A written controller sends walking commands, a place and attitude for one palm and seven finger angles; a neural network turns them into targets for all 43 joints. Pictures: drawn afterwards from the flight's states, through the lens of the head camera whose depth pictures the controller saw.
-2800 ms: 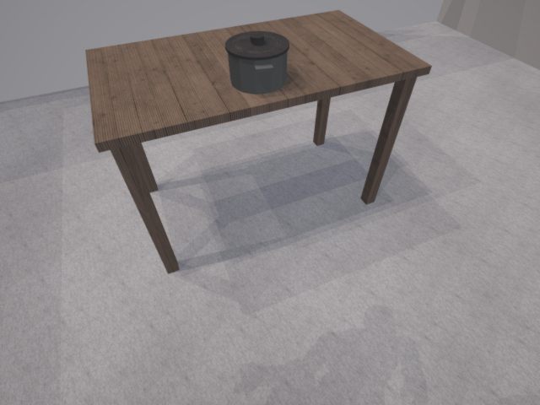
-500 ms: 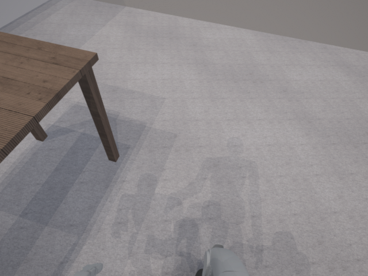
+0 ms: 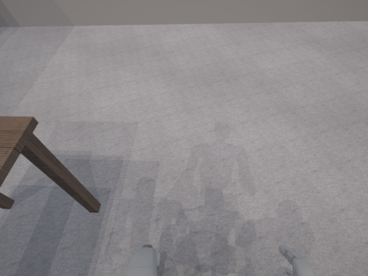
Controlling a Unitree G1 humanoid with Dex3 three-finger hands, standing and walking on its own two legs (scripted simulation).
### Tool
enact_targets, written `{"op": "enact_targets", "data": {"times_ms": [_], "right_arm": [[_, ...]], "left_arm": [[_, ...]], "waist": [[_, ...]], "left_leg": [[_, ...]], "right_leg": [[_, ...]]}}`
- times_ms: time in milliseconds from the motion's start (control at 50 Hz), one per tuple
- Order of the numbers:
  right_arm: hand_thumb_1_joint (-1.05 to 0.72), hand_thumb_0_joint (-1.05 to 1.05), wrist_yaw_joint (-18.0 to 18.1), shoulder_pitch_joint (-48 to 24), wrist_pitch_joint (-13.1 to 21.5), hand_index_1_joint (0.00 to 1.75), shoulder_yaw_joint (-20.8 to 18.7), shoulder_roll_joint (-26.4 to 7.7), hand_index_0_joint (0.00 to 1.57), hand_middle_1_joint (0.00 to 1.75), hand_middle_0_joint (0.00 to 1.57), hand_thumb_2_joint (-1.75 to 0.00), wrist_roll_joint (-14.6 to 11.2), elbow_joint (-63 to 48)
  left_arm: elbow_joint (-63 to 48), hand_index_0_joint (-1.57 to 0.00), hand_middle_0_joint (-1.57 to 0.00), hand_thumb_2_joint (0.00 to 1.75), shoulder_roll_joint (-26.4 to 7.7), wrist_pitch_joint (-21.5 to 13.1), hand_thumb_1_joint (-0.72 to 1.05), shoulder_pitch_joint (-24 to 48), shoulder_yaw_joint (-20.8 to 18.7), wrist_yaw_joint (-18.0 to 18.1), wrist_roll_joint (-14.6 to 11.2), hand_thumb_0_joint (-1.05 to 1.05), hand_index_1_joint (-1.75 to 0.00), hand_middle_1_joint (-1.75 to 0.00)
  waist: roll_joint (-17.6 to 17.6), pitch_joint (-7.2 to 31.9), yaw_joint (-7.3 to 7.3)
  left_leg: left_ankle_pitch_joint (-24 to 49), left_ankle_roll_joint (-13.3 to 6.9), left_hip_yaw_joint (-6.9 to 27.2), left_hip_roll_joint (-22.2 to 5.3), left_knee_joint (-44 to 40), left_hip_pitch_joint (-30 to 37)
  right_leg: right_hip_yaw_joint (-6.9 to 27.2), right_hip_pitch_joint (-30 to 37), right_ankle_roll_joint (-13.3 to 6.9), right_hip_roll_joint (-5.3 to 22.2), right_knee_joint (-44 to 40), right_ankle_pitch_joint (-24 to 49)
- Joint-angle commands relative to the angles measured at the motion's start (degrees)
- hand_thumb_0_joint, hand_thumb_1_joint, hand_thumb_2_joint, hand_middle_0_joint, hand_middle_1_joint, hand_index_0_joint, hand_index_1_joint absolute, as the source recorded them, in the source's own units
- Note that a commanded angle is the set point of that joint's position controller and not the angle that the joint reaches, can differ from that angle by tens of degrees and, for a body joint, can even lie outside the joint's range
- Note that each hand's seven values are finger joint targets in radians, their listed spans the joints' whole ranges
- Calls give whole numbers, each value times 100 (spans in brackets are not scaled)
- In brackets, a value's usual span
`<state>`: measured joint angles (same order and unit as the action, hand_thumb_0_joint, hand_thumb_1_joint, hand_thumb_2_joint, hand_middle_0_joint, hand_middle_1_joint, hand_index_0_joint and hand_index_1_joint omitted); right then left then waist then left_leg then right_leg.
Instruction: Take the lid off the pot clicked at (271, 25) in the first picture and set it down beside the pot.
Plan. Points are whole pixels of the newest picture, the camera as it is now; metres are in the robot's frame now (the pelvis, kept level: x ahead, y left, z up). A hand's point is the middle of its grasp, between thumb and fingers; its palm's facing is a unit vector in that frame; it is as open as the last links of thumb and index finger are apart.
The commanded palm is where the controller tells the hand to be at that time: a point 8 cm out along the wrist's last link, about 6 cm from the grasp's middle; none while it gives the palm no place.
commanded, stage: walk to a spot facing it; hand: left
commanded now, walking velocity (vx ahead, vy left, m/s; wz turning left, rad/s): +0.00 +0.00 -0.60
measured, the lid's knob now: out of the picture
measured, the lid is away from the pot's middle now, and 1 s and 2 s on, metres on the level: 0.00 0.00 0.00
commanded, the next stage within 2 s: none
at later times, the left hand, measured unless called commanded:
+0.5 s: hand (128, 212) +0.28 +0.20 -0.16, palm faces -0.28 -0.93 -0.25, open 7.3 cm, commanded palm none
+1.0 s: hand (151, 198) +0.34 +0.15 -0.17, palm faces -0.53 -0.82 -0.21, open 7.4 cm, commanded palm none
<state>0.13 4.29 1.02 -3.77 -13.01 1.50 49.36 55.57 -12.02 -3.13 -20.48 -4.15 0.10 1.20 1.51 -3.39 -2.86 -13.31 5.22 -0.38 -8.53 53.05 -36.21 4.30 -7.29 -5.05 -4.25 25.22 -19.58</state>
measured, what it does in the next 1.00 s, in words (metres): walks ahead, turning right: left foot, then right foot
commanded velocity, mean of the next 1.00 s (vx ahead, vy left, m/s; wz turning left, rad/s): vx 0.00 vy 0.00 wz -0.60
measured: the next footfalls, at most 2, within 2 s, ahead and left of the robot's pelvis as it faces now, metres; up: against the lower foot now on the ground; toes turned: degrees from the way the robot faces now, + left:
left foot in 0.12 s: +0.19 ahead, +0.16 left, +0.00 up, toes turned +2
right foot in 0.56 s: +0.16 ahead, -0.11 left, +0.00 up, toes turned -29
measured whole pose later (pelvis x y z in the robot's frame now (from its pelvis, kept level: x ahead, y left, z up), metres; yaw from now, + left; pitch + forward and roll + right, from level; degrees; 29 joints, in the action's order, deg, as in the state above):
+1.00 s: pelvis +0.15 +0.04 -0.01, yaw -36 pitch +2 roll +0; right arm 1.2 8.4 -2.0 -2.6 -11.1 0.5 49.1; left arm 50.4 -12.0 2.9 -10.6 -3.5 -0.2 1.3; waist -1.0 -3.7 -1.1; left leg -20.7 4.3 -2.1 -2.0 37.9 -18.9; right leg 6.2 -21.3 -0.3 -3.8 31.0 -11.2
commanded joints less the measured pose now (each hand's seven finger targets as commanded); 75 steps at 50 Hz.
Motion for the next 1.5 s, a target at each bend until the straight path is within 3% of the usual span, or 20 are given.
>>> {"op": "enact_targets", "data": {"times_ms": [0, 60, 80, 100, 120, 140, 220, 500, 520, 540, 560, 680, 840, 960, 1000, 1020, 1120, 1360, 1440, 1480], "right_arm": [[-90, 0, -10, -473, 176, 30, 98, -136, 20, 30, 20, -90, -77, -600], [-90, 0, 119, 645, 176, 30, 25, -500, 20, 30, 20, -90, -93, -329], [-90, 0, 151, 1287, 179, 30, -75, -875, 20, 30, 20, -90, -52, -169], [-90, 0, 158, 1867, 211, 30, -199, -1435, 20, 30, 20, -90, -8, -58], [-90, 0, 141, 1879, 154, 30, -107, -1369, 20, 30, 20, -90, -76, -79], [-90, 0, 116, 1513, 131, 30, -29, -1107, 20, 30, 20, -90, -95, -198], [-90, 0, 168, 541, 143, 30, 124, -504, 20, 30, 20, -90, -39, -270], [-90, 0, 41, 972, -60, 30, -258, -927, 20, 30, 20, -90, 12, -120], [-90, 0, 10, 1089, -84, 30, -214, -785, 20, 30, 20, -90, -23, -159], [-90, 0, -36, 1014, -110, 30, -60, -299, 20, 30, 20, -90, -43, -429], [-90, 0, 54, 783, -182, 30, -71, -447, 20, 30, 20, -90, -77, -561], [-90, 0, 90, 999, -268, 30, -75, -538, 20, 30, 20, -90, -38, -198], [-90, 0, 113, 555, -258, 30, -57, -424, 20, 30, 20, -90, -77, -344], [-90, 0, 200, 1310, -122, 30, -64, -426, 20, 30, 20, -90, -146, -182], [-90, 0, 207, 1269, -60, 30, -213, -1281, 20, 30, 20, -90, -46, -316], [-90, 0, 204, 1059, -97, 30, -200, -1319, 20, 30, 20, -90, -24, -404], [-90, 0, 250, 541, 4, 30, -47, -708, 20, 30, 20, -90, -25, -454], [-90, 0, 146, 1343, -67, 30, -264, -973, 20, 30, 20, -90, -6, 30], [-90, 0, 90, 1211, -83, 30, -290, -995, 20, 30, 20, -90, -51, 51], [-90, 0, 30, 899, -157, 30, -79, -282, 20, 30, 20, -90, -77, -375]], "left_arm": [[-312, -20, -20, 90, -927, -16, 90, -522, -223, 95, -14, 0, -30, -30], [-438, -20, -20, 90, -1108, 35, 90, -131, -253, 144, -78, 0, -30, -30], [-482, -20, -20, 90, -948, 39, 90, -119, -229, 138, -149, 0, -30, -30], [-506, -20, -20, 90, -587, 18, 90, -371, -191, 96, -251, 0, -30, -30], [-448, -20, -20, 90, -669, 37, 90, -611, -191, 116, -193, 0, -30, -30], [-423, -20, -20, 90, -744, 117, 90, -595, -206, 130, -112, 0, -30, -30], [-515, -20, -20, 90, -499, 457, 90, -133, -217, -90, -9, 0, -30, -30], [-962, -20, -20, 90, -422, 407, 90, 647, -188, -169, 37, 0, -30, -30], [-858, -20, -20, 90, -809, 323, 90, 249, -249, -130, 61, 0, -30, -30], [-799, -20, -20, 90, -1607, 248, 90, -105, -388, -42, 92, 0, -30, -30], [-754, -20, -20, 90, -1828, 308, 90, -294, -437, 48, -29, 0, -30, -30], [-1043, -20, -20, 90, -1067, 310, 90, 1083, -237, 122, -27, 0, -30, -30], [-917, -20, -20, 90, -1194, 382, 90, 816, -276, 52, 3, 0, -30, -30], [-1032, -20, -20, 90, -1102, 494, 90, 1248, -279, 39, -40, 0, -30, -30], [-1220, -20, -20, 90, -508, 531, 90, 1084, -177, -44, -105, 0, -30, -30], [-1205, -20, -20, 90, -711, 541, 90, 1160, -245, -55, 10, 0, -30, -30], [-819, -20, -20, 90, -654, 610, 90, 741, -290, -197, 26, 0, -30, -30], [-939, -20, -20, 90, -362, 581, 90, 1373, -128, -193, -12, 0, -30, -30], [-767, -20, -20, 90, -582, 436, 90, 712, -182, -145, 3, 0, -30, -30], [-567, -20, -20, 90, -1738, 330, 90, -13, -395, 24, 24, 0, -30, -30]], "waist": [[-1038, 442, -128], [-1066, 970, 500], [-527, 1433, 751], [1120, 2040, 841], [936, 2159, 710], [331, 1518, 502], [1094, 215, 117], [605, 595, 221], [-227, 833, -3], [-2110, 1014, -208], [-1894, 1218, -312], [-892, 861, 348], [-955, 660, 139], [-991, 914, 516], [1636, 754, 496], [1305, 429, 490], [783, 374, 193], [1049, 442, 594], [645, 819, 186], [-2075, 942, -170]], "left_leg": [[-154, -58, -528, 579, -1139, 325], [919, -217, -572, 768, -2640, 2542], [2646, -420, -47, -30, -2588, 4169], [5356, -1264, 1751, -2007, -2240, 5409], [6276, -1710, 1945, -2480, -2381, 5083], [5808, -1653, 1273, -2270, -2518, 4463], [3207, -1043, -128, -1224, -3323, 2317], [1658, -721, -1383, -1244, -2026, 2593], [940, -390, -1570, -992, -829, 1864], [-2143, -54, -1484, -53, 821, 263], [-2632, -87, -493, 112, 1567, 87], [-903, 37, -119, 63, 1218, 581], [-1070, 14, -141, 456, -198, 967], [-186, -188, -196, 686, -2651, 2749], [-12, -889, 2065, -1576, -4013, 3452], [71, -1277, 2167, -2022, -4056, 2722], [1846, -1044, 63, -804, -3519, 2913], [2728, -1216, -654, -1315, -2978, 3428], [2282, -633, -1210, -1140, -1710, 2880], [-2270, -10, -1153, 52, 785, 230]], "right_leg": [[1131, 892, -292, 1129, 204, 5527], [1089, 208, 64, 964, 1283, 5631], [869, -853, 329, 593, 2156, 3970], [115, -2197, 632, -78, 4080, -732], [141, -2306, 701, 163, 5245, -1794], [67, -2406, 789, 491, 5419, -1464], [-337, -2188, 948, 803, 5046, -497], [-1200, -784, 723, 638, 853, 592], [-598, 239, 504, 1025, 143, 1462], [1797, 897, -159, 2589, -351, 3361], [2041, 708, -688, 2969, -359, 4068], [646, -192, -354, 1739, -286, 3302], [1466, -424, -498, 1616, -469, 2409], [1646, -1218, 6, 1150, 105, 2062], [211, -2904, 713, -130, 2167, -917], [72, -2829, 809, 193, 3339, -1220], [-214, -2751, 1057, 434, 4499, -166], [-938, -1836, 927, 658, 2016, -623], [-1034, -291, 668, 579, 58, 916], [1964, 1042, -338, 2786, -426, 4240]]}}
